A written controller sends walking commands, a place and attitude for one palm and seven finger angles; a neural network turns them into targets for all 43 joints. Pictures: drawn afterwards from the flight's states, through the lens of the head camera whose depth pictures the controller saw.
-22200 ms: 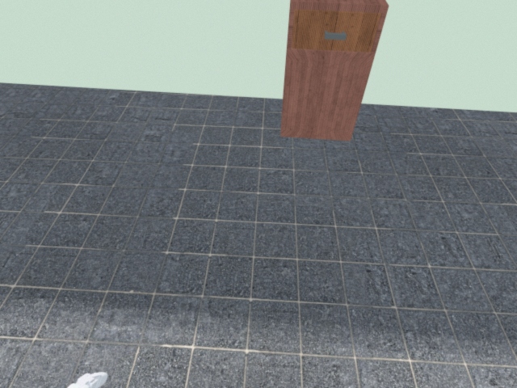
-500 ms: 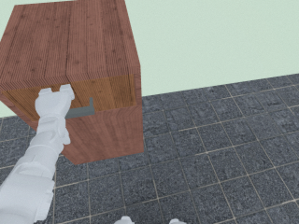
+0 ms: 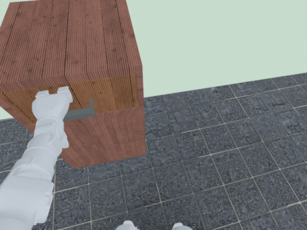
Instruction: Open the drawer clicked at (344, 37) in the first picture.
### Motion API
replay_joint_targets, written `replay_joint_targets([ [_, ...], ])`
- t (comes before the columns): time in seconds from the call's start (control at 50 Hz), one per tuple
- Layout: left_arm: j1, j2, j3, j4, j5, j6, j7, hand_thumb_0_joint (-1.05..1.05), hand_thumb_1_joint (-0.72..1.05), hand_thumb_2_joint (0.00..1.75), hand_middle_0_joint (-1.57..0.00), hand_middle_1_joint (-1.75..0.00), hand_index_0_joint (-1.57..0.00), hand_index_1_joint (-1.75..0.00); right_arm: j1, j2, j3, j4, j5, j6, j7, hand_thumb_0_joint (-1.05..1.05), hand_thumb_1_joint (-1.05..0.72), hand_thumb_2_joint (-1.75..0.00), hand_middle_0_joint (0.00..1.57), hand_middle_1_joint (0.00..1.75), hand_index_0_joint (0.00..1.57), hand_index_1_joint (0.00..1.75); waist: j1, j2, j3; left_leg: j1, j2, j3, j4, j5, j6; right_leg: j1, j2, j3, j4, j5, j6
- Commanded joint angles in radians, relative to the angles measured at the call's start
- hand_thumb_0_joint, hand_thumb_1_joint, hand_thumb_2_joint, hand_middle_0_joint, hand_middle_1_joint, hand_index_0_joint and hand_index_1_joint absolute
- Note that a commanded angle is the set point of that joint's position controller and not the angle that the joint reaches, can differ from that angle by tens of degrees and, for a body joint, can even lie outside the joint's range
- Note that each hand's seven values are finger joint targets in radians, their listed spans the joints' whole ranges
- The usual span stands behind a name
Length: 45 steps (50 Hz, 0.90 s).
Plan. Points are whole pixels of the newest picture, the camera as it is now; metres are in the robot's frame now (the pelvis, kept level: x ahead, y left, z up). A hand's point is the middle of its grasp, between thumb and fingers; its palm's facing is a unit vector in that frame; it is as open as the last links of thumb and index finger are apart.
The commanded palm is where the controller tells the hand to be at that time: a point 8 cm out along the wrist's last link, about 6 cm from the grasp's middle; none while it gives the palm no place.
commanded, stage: lower the fingers behind the handle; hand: left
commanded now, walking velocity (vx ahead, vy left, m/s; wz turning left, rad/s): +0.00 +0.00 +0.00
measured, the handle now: (78, 108) +0.50 +0.25 -0.07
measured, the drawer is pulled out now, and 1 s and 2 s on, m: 0.00 0.00 0.00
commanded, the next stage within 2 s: lift the fingers back up to retry in 1.44 s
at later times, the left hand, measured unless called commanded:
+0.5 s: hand (67, 123) +0.43 +0.26 -0.05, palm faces -0.13 -0.04 -0.99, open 13.9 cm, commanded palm +0.43 +0.24 +0.00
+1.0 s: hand (72, 121) +0.45 +0.25 -0.06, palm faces -0.05 +0.04 -1.00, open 13.9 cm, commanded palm +0.43 +0.24 -0.03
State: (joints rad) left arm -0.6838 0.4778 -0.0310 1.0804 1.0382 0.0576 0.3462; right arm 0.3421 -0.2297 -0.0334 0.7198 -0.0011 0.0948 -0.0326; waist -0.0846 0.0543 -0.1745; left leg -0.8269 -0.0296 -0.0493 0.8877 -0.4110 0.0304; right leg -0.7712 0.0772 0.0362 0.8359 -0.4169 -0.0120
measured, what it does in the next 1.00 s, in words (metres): stands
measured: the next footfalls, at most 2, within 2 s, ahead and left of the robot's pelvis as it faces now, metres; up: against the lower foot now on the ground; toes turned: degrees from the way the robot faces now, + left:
none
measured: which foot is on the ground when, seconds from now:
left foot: down 0.00-1.00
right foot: down 0.00-1.00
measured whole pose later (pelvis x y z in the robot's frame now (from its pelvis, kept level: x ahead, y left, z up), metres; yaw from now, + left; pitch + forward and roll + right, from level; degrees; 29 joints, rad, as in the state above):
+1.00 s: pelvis -0.03 +0.00 -0.04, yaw +0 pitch +26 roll -3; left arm -0.84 0.47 -0.04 1.21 1.09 0.11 0.50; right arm 0.30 -0.24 -0.01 0.72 -0.03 0.06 0.00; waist -0.12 0.06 -0.21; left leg -1.12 -0.03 -0.06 1.14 -0.47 0.03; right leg -1.07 0.09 0.01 1.08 -0.48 -0.01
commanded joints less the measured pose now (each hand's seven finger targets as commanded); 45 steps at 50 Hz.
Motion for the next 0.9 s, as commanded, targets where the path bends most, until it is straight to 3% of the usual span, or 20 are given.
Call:
replay_joint_targets([
  [0.0,-0.383,0.119,-0.017,-0.211,0.035,-0.144,0.013,0.0,-0.5,0.3,-0.3,-1.2,-0.3,-1.2,0.107,-0.16,-0.071,-0.045,-0.005,-0.038,-0.023,0.0,-0.9,-0.9,0.2,0.3,0.2,0.3,-0.057,0.032,-0.291,0.278,0.017,0.016,-0.028,0.312,0.017,-0.011,-0.009,-0.046,-0.07,0.255,-0.024],
  [0.02,-0.373,0.159,0.025,-0.216,0.04,-0.161,0.029,0.0,-0.5,0.3,-0.3,-1.2,-0.3,-1.2,0.108,-0.163,-0.073,-0.043,-0.012,-0.039,-0.02,0.0,-0.9,-0.9,0.2,0.3,0.2,0.3,-0.041,0.056,-0.295,0.279,0.021,0.01,-0.017,0.323,0.012,-0.035,-0.006,-0.051,-0.048,0.244,-0.032],
  [0.1,-0.384,0.247,0.136,-0.288,0.07,-0.188,0.142,0.0,-0.5,0.3,-0.3,-1.2,-0.3,-1.2,0.101,-0.164,-0.078,-0.043,-0.031,-0.037,0.001,0.0,-0.9,-0.9,0.2,0.3,0.2,0.3,0.002,0.125,-0.441,0.294,0.025,-0.006,0.038,0.438,-0.008,-0.07,0.0,-0.065,0.035,0.282,-0.04],
  [0.12,-0.36,0.23,0.14,-0.279,0.074,-0.175,0.174,0.0,-0.5,0.3,-0.3,-1.2,-0.3,-1.2,0.094,-0.165,-0.08,-0.042,-0.039,-0.036,0.01,0.0,-0.9,-0.9,0.2,0.3,0.2,0.3,0.008,0.139,-0.458,0.298,0.025,-0.001,0.053,0.469,-0.012,-0.077,0.002,-0.069,0.049,0.296,-0.041],
  [0.18,-0.339,0.29,0.212,-0.256,0.073,-0.102,0.251,0.0,-0.5,0.3,-0.3,-1.2,-0.3,-1.2,0.078,-0.177,-0.076,-0.033,-0.052,-0.025,0.029,0.0,-0.9,-0.9,0.2,0.3,0.2,0.3,0.026,0.092,-0.511,0.243,0.019,0.012,0.081,0.506,-0.012,-0.022,0.004,-0.07,0.083,0.367,-0.036],
  [0.22,-0.35,0.262,0.176,-0.228,0.078,-0.037,0.275,0.0,-0.5,0.3,-0.3,-1.2,-0.3,-1.2,0.08,-0.178,-0.074,-0.037,-0.046,-0.019,0.035,0.0,-0.9,-0.9,0.2,0.3,0.2,0.3,0.014,0.073,-0.515,0.223,0.015,0.026,0.073,0.477,-0.008,0.009,0.003,-0.071,0.077,0.379,-0.03],
  [0.28,-0.378,0.257,0.149,-0.189,0.061,0.046,0.252,0.0,-0.5,0.3,-0.3,-1.2,-0.3,-1.2,0.077,-0.189,-0.071,-0.035,-0.04,-0.015,0.037,0.0,-0.9,-0.9,0.2,0.3,0.2,0.3,-0.007,0.041,-0.523,0.229,0.015,0.028,0.061,0.459,-0.004,0.043,0.002,-0.066,0.056,0.396,-0.023],
  [0.3,-0.423,0.236,0.116,-0.197,0.055,0.058,0.236,0.0,-0.5,0.3,-0.3,-1.2,-0.3,-1.2,0.082,-0.186,-0.073,-0.035,-0.032,-0.015,0.034,0.0,-0.9,-0.9,0.2,0.3,0.2,0.3,-0.028,0.048,-0.538,0.256,0.017,0.028,0.053,0.447,-0.001,0.043,0.002,-0.062,0.038,0.393,-0.016],
  [0.32,-0.42,0.196,0.079,-0.172,0.042,0.067,0.209,0.0,-0.5,0.3,-0.3,-1.2,-0.3,-1.2,0.094,-0.186,-0.075,-0.031,-0.03,-0.017,0.032,0.0,-0.9,-0.9,0.2,0.3,0.2,0.3,-0.043,0.024,-0.507,0.26,0.018,0.027,0.047,0.425,0.002,0.043,0.003,-0.065,0.022,0.376,-0.016],
  [0.4,-0.452,0.173,0.032,-0.185,0.02,0.011,0.11,0.0,-0.5,0.3,-0.3,-1.2,-0.3,-1.2,0.106,-0.18,-0.071,-0.022,-0.019,-0.031,0.007,0.0,-0.9,-0.9,0.2,0.3,0.2,0.3,-0.072,0.007,-0.47,0.268,0.023,0.013,0.039,0.374,0.012,0.016,-0.003,-0.055,-0.001,0.337,-0.01],
  [0.42,-0.427,0.142,0.01,-0.164,0.02,-0.009,0.091,0.0,-0.5,0.3,-0.3,-1.2,-0.3,-1.2,0.107,-0.178,-0.069,-0.02,-0.022,-0.036,0.002,0.0,-0.9,-0.9,0.2,0.3,0.2,0.3,-0.075,0.014,-0.416,0.256,0.023,0.012,0.04,0.354,0.014,-0.014,-0.002,-0.058,-0.002,0.307,-0.015],
  [0.46,-0.424,0.143,0.008,-0.163,0.04,-0.061,0.074,0.0,-0.5,0.3,-0.3,-1.2,-0.3,-1.2,0.105,-0.173,-0.065,-0.019,-0.024,-0.043,-0.006,0.0,-0.9,-0.9,0.2,0.3,0.2,0.3,-0.07,0.024,-0.35,0.224,0.026,0.002,0.044,0.312,0.013,-0.077,-0.002,-0.062,0.007,0.245,-0.021],
  [0.5,-0.428,0.16,0.032,-0.192,0.06,-0.113,0.087,0.0,-0.5,0.3,-0.3,-1.2,-0.3,-1.2,0.101,-0.168,-0.065,-0.021,-0.029,-0.048,-0.005,0.0,-0.9,-0.9,0.2,0.3,0.2,0.3,-0.053,0.083,-0.369,0.233,0.03,-0.009,0.059,0.322,0.006,-0.139,-0.001,-0.067,0.035,0.212,-0.03],
  [0.54,-0.343,0.197,0.088,-0.154,0.067,-0.131,0.117,0.0,-0.5,0.3,-0.3,-1.2,-0.3,-1.2,0.093,-0.168,-0.06,-0.027,-0.037,-0.043,0.006,0.0,-0.9,-0.9,0.2,0.3,0.2,0.3,-0.018,0.087,-0.372,0.193,0.028,-0.004,0.077,0.329,0.003,-0.145,0.003,-0.071,0.062,0.211,-0.037],
  [0.6,-0.334,0.143,0.056,-0.113,0.071,-0.119,0.153,0.0,-0.5,0.3,-0.3,-1.2,-0.3,-1.2,0.097,-0.164,-0.065,-0.036,-0.037,-0.048,0.019,0.0,-0.9,-0.9,0.2,0.3,0.2,0.3,-0.039,0.043,-0.359,0.13,0.026,-0.002,0.102,0.313,0.005,-0.158,0.004,-0.073,0.08,0.218,-0.033],
  [0.66,-0.337,0.167,0.084,-0.112,0.074,-0.088,0.196,0.0,-0.5,0.3,-0.3,-1.2,-0.3,-1.2,0.102,-0.176,-0.072,-0.035,-0.041,-0.044,0.03,0.0,-0.9,-0.9,0.2,0.3,0.2,0.3,-0.028,0.044,-0.424,0.142,0.027,-0.005,0.115,0.329,-0.002,-0.157,0.007,-0.077,0.102,0.221,-0.034],
  [0.7,-0.396,0.135,0.056,-0.128,0.074,-0.058,0.213,0.0,-0.5,0.3,-0.3,-1.2,-0.3,-1.2,0.106,-0.176,-0.079,-0.029,-0.04,-0.044,0.036,0.0,-0.9,-0.9,0.2,0.3,0.2,0.3,-0.047,0.064,-0.455,0.183,0.032,-0.014,0.12,0.349,-0.007,-0.187,0.007,-0.081,0.106,0.217,-0.03],
  [0.76,-0.4,0.16,0.062,-0.062,0.058,0.003,0.217,0.0,-0.5,0.3,-0.3,-1.2,-0.3,-1.2,0.108,-0.185,-0.07,-0.021,-0.036,-0.038,0.038,0.0,-0.9,-0.9,0.2,0.3,0.2,0.3,-0.053,0.011,-0.433,0.132,0.025,-0.003,0.115,0.291,0.002,-0.151,0.006,-0.076,0.092,0.204,-0.025],
  [0.8,-0.442,0.178,0.057,-0.04,0.049,0.027,0.203,0.0,-0.5,0.3,-0.3,-1.2,-0.3,-1.2,0.107,-0.188,-0.062,-0.02,-0.031,-0.037,0.035,0.0,-0.9,-0.9,0.2,0.3,0.2,0.3,-0.065,0.005,-0.432,0.103,0.021,-0.003,0.111,0.252,0.007,-0.147,0.001,-0.07,0.09,0.188,-0.02],
  [0.88,-0.446,0.184,0.037,0.034,0.034,0.055,0.155,0.0,-0.5,0.3,-0.3,-1.2,-0.3,-1.2,0.096,-0.192,-0.042,-0.024,-0.028,-0.04,0.027,0.0,-0.9,-0.9,0.2,0.3,0.2,0.3,-0.075,-0.004,-0.357,0.029,0.015,0.006,0.109,0.152,0.017,-0.157,-0.002,-0.064,0.079,0.124,-0.019],
])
